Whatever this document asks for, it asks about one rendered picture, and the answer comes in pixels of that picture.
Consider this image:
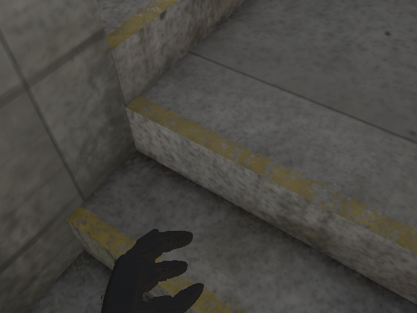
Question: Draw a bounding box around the robot left hand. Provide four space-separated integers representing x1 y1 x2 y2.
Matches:
101 229 204 313

